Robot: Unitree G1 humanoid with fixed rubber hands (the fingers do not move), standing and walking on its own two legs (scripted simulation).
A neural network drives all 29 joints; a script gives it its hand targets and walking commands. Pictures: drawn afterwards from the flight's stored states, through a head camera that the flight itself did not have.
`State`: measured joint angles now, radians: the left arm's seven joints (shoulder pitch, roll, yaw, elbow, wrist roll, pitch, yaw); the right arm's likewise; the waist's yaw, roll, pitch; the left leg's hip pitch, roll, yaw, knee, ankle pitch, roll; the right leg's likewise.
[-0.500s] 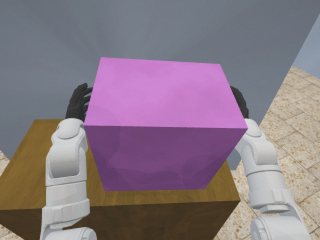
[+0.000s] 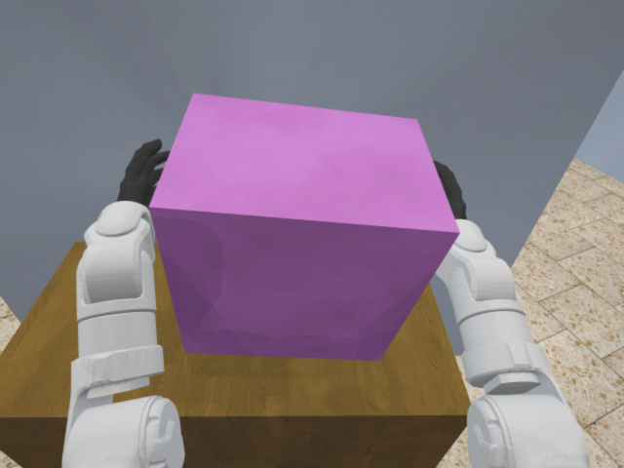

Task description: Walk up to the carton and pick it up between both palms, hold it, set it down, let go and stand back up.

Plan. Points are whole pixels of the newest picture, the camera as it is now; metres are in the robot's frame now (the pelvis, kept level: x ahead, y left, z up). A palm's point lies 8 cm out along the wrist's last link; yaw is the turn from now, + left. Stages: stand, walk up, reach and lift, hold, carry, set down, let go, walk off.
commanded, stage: hold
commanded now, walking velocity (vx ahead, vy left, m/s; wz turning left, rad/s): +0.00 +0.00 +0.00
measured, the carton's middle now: (296, 240) +0.38 +0.01 +0.13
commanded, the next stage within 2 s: none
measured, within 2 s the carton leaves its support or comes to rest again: neither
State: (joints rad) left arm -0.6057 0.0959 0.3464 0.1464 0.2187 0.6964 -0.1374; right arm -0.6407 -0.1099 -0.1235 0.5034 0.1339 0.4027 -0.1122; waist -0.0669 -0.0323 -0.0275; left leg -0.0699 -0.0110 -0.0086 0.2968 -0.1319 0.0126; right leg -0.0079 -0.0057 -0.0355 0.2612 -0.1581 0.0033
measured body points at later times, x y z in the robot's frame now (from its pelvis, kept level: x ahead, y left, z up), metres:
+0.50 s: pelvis -0.01 -0.02 +0.00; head -0.05 -0.01 +0.45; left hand +0.35 +0.15 +0.18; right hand +0.35 -0.23 +0.16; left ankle +0.03 +0.11 -0.75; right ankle +0.00 -0.12 -0.75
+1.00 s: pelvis +0.00 +0.00 +0.00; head -0.05 +0.02 +0.45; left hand +0.37 +0.19 +0.21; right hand +0.37 -0.19 +0.19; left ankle +0.03 +0.11 -0.75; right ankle +0.00 -0.12 -0.75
